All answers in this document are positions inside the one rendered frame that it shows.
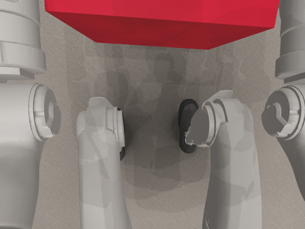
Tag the robot right upper arm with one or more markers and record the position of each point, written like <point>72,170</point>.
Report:
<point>284,118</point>

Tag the carton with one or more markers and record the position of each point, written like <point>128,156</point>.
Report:
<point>192,24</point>

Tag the right robot forearm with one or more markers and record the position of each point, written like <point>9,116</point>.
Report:
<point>290,66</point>

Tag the robot left upper arm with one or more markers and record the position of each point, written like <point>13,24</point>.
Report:
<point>29,115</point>

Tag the robot right thigh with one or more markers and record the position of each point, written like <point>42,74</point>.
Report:
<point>234,193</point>

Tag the left robot forearm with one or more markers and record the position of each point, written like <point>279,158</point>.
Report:
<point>21,56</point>

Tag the robot left foot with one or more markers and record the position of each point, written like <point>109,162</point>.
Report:
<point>122,153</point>

